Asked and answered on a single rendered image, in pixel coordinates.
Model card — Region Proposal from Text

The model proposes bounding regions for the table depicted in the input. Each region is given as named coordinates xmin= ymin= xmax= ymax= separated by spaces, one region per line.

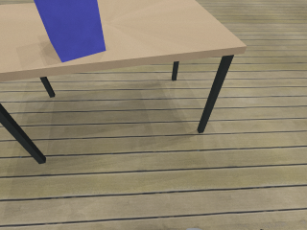
xmin=0 ymin=0 xmax=247 ymax=164

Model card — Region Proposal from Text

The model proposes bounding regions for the carton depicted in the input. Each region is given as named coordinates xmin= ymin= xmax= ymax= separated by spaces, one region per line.
xmin=34 ymin=0 xmax=106 ymax=62

